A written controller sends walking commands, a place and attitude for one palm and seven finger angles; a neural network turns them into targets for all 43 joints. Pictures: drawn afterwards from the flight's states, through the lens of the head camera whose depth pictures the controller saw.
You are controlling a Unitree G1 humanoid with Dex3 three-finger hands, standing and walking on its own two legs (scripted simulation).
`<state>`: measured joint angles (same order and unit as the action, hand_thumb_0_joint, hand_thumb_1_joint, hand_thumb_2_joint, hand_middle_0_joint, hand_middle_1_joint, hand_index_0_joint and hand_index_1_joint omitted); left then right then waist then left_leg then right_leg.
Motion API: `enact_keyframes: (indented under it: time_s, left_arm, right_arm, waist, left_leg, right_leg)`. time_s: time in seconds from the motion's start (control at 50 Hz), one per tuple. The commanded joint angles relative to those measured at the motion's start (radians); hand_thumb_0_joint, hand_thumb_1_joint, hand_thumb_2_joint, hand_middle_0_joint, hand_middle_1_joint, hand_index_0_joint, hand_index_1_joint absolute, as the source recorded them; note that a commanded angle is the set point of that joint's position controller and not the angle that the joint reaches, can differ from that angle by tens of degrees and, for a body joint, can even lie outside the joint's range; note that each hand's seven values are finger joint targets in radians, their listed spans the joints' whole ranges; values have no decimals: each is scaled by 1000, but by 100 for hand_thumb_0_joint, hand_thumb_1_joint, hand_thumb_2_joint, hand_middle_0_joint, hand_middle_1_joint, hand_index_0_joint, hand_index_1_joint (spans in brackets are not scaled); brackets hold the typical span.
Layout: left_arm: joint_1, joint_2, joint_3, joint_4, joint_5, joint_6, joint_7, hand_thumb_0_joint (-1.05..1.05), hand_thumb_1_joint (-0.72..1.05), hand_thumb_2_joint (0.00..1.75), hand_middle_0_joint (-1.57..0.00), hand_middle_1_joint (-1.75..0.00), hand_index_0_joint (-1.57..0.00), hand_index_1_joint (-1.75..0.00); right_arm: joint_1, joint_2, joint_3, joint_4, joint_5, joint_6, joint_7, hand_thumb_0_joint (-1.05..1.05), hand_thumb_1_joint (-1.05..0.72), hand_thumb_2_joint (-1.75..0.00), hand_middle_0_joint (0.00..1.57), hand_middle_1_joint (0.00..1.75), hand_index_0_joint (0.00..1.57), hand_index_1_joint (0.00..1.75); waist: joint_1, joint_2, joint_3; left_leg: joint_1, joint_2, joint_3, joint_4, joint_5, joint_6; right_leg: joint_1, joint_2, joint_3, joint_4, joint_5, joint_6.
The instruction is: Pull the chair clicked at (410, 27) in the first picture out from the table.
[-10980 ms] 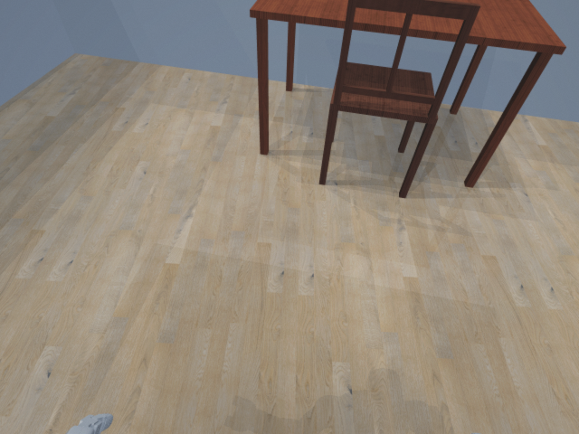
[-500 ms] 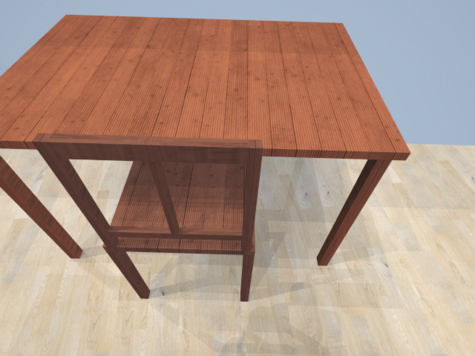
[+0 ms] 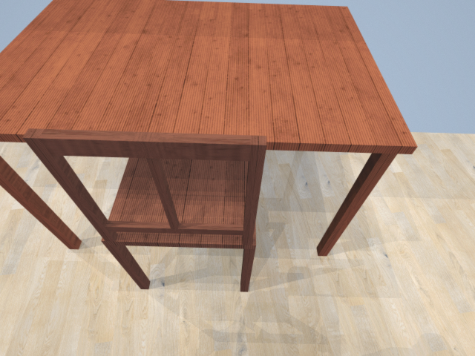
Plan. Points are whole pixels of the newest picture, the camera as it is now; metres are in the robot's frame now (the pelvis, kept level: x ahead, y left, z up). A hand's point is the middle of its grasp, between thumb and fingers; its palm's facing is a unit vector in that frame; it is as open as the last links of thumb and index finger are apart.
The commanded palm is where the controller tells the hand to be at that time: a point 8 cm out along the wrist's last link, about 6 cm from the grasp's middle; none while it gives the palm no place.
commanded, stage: come to a stop and stand still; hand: left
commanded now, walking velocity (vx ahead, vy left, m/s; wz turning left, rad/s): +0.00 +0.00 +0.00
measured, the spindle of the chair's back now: (165, 195) +0.44 +0.19 -0.07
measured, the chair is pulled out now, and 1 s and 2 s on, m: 0.00 0.00 0.00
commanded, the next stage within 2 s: look again from close up in 0.66 s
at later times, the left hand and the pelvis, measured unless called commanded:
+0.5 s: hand out of the picture -0.07 +0.17 -0.17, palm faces +0.04 -0.99 -0.16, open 7.3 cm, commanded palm none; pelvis -0.05 +0.00 +0.01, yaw +1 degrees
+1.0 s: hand out of the picture -0.07 +0.18 -0.17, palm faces +0.05 -0.98 -0.20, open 7.3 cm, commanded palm none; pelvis -0.06 +0.01 +0.00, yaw +1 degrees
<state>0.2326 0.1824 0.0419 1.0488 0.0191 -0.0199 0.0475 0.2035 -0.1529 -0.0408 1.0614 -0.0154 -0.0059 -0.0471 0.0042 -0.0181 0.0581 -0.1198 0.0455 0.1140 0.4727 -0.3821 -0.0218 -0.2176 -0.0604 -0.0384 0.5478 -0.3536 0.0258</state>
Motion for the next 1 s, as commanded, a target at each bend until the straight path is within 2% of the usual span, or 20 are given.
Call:
enact_keyframes:
  time_s: [0.0,0.06,0.12,0.24,0.34,0.48,0.52,0.58,0.62,0.68,0.72,0.74,0.76,0.78,0.8,0.84,0.88,0.92,0.98]
  left_arm:
    - [92,89,7,-23,-4,0,2,0,90,90,-20,-30,-20,-30]
    - [65,72,-4,-16,-3,4,-1,0,90,90,-20,-30,-20,-30]
    - [54,72,-11,-2,-2,7,-6,0,90,90,-20,-30,-20,-30]
    - [71,71,-19,18,-6,7,-13,0,90,90,-20,-30,-20,-30]
    - [96,63,-23,32,-8,3,-14,0,90,90,-20,-30,-20,-30]
    - [152,37,-28,58,-7,-4,-11,0,90,90,-20,-30,-20,-30]
    - [163,27,-29,62,-6,-4,-10,0,90,90,-20,-30,-20,-30]
    - [183,16,-29,72,-5,-7,-8,0,90,90,-20,-30,-20,-30]
    - [187,9,-31,75,-4,-6,-8,0,90,90,-20,-30,-20,-30]
    - [205,1,-30,81,-4,-8,-6,0,90,90,-20,-30,-20,-30]
    - [203,-2,-32,81,-3,-7,-6,0,90,90,-20,-30,-20,-30]
    - [191,57,-43,100,9,-27,28,0,90,90,-20,-30,-20,-30]
    - [190,85,-30,63,1,-27,18,0,90,90,-20,-30,-20,-30]
    - [164,71,-35,55,2,-24,10,0,90,90,-20,-30,-20,-30]
    - [152,65,-33,44,3,-20,3,0,90,90,-20,-30,-20,-30]
    - [148,36,-36,44,2,-14,-2,0,90,90,-20,-30,-20,-30]
    - [142,31,-39,42,-1,-9,-5,0,90,90,-20,-30,-20,-30]
    - [131,37,-39,35,-1,-5,-9,0,90,90,-20,-30,-20,-30]
    - [123,51,-35,25,-3,-4,-11,0,90,90,-20,-30,-20,-30]
  right_arm:
    - [116,-85,-6,3,2,-12,-3,0,-90,-90,20,30,20,30]
    - [87,-87,4,14,2,-10,1,0,-90,-90,20,30,20,30]
    - [84,-75,14,30,2,-12,8,0,-90,-90,20,30,20,30]
    - [101,-65,26,51,3,-14,17,0,-90,-90,20,30,20,30]
    - [135,-58,29,61,5,-14,18,0,-90,-90,20,30,20,30]
    - [176,-40,29,75,8,-20,16,0,-90,-90,20,30,20,30]
    - [179,-37,28,76,9,-18,15,0,-90,-90,20,30,20,30]
    - [190,-26,27,79,9,-21,13,0,-90,-90,20,30,20,30]
    - [190,-24,28,80,10,-20,12,0,-90,-90,20,30,20,30]
    - [191,-16,26,80,9,-22,11,0,-90,-90,20,30,20,30]
    - [189,-16,26,77,10,-20,11,0,-90,-90,20,30,20,30]
    - [79,-99,24,1,17,-33,27,0,-90,-90,20,30,20,30]
    - [127,-37,22,-26,6,-27,29,0,-90,-90,20,30,20,30]
    - [168,-46,24,-24,5,-30,29,0,-90,-90,20,30,20,30]
    - [171,-53,26,-34,0,-31,29,0,-90,-90,20,30,20,30]
    - [181,-64,27,-39,3,-33,25,0,-90,-90,20,30,20,30]
    - [182,-75,29,-45,4,-31,24,0,-90,-90,20,30,20,30]
    - [169,-80,31,-49,1,-29,25,0,-90,-90,20,30,20,30]
    - [163,-93,33,-48,1,-28,27,0,-90,-90,20,30,20,30]
  waist:
    - [-2,45,-142]
    - [4,10,-75]
    - [6,7,2]
    - [10,28,43]
    - [6,26,43]
    - [5,17,27]
    - [4,9,50]
    - [3,15,28]
    - [3,22,47]
    - [4,23,33]
    - [3,18,59]
    - [18,99,41]
    - [-13,119,-46]
    - [-23,111,-54]
    - [-18,133,-69]
    - [-16,62,-32]
    - [-15,29,17]
    - [-9,32,64]
    - [-6,24,61]
  left_leg:
    - [62,64,-54,-13,726,32]
    - [55,78,-76,-64,600,36]
    - [-1,67,-83,-117,437,32]
    - [-40,56,-87,-179,217,29]
    - [-51,52,-89,-194,171,27]
    - [-46,55,-91,-192,180,30]
    - [-55,54,-91,-194,169,30]
    - [-43,56,-91,-186,190,31]
    - [-59,53,-94,-189,173,31]
    - [-45,55,-92,-182,188,32]
    - [-60,54,-93,-185,174,31]
    - [-147,88,-63,13,347,8]
    - [-113,30,-82,-21,144,13]
    - [-126,48,-99,-44,134,22]
    - [-125,63,-107,-49,162,36]
    - [-146,73,-127,-62,205,47]
    - [-163,71,-129,-83,184,50]
    - [-186,64,-132,-114,143,48]
    - [-169,59,-124,-130,135,46]
  right_leg:
    - [113,-62,33,7,737,-51]
    - [59,-49,37,-59,524,-43]
    - [53,-48,42,-124,410,-38]
    - [36,-45,50,-209,216,-34]
    - [30,-43,50,-226,183,-35]
    - [24,-45,42,-219,200,-35]
    - [10,-43,43,-221,190,-35]
    - [14,-45,40,-214,209,-35]
    - [5,-40,45,-216,197,-35]
    - [0,-43,43,-213,209,-36]
    - [-11,-41,44,-217,198,-35]
    - [5,-95,70,-155,429,-42]
    - [19,-97,89,-142,270,-56]
    - [-5,-69,63,-116,120,-62]
    - [2,-52,36,-102,123,-62]
    - [-2,-39,24,-88,150,-55]
    - [-17,-38,27,-95,142,-52]
    - [-33,-38,31,-105,128,-51]
    - [-29,-41,38,-110,138,-49]
